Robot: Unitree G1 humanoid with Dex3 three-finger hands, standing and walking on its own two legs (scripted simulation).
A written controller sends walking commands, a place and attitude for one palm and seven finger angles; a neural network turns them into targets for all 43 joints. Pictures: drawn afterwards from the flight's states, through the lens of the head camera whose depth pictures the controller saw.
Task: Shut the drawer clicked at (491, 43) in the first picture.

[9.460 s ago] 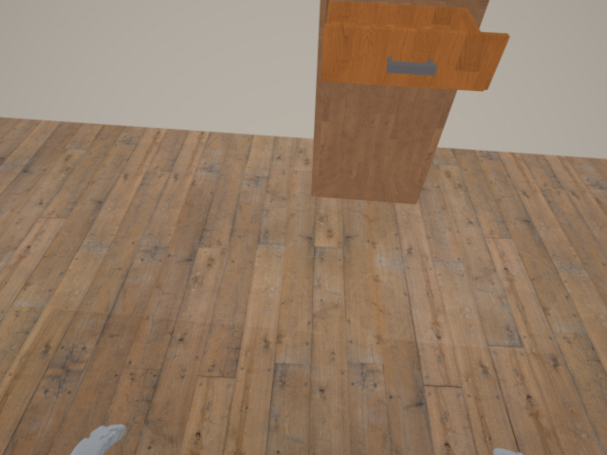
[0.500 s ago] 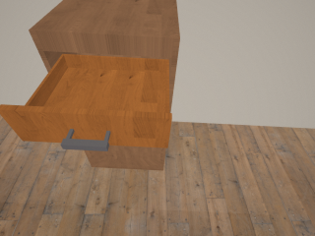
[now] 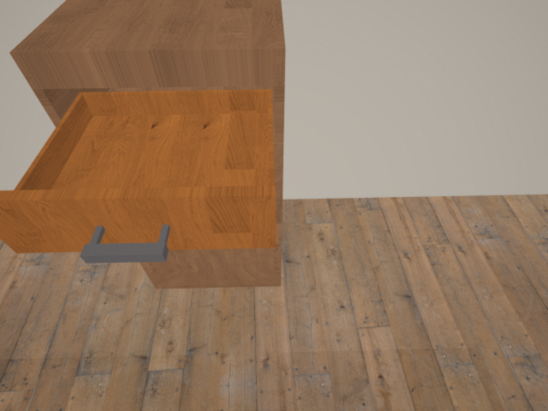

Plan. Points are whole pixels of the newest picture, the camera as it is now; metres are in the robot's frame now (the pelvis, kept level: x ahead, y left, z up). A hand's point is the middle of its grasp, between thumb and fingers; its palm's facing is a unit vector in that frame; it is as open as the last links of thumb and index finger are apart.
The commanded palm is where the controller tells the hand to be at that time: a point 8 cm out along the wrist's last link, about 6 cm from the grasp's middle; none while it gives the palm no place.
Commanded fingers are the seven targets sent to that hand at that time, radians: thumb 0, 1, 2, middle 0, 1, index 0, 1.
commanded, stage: look again from close up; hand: left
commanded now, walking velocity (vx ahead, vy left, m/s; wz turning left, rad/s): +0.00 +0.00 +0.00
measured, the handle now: (129, 242) +0.35 +0.24 +0.05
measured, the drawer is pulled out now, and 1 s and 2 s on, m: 0.29 0.29 0.29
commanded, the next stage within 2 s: shuffle to correct the standing spot in 0.28 s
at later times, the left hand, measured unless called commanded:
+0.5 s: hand out of the picture +0.00 +0.18 -0.17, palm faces -0.01 -0.98 -0.22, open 7.3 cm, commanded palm none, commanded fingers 0.00 0.90 0.90 -0.20 -0.30 -0.20 -0.30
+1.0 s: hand out of the picture +0.07 +0.20 -0.18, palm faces +0.09 -0.97 -0.22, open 7.3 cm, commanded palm none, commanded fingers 0.00 0.90 0.90 -0.20 -0.30 -0.20 -0.30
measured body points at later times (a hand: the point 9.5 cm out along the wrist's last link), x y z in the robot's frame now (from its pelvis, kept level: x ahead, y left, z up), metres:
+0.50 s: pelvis -0.02 +0.00 +0.01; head +0.00 +0.00 +0.45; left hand +0.00 +0.23 -0.15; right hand +0.02 -0.24 -0.15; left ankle -0.01 +0.12 -0.73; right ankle -0.01 -0.14 -0.73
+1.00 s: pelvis +0.07 +0.02 -0.01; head +0.11 +0.02 +0.44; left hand +0.06 +0.25 -0.17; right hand +0.09 -0.21 -0.17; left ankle +0.08 +0.13 -0.74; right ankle +0.00 -0.14 -0.73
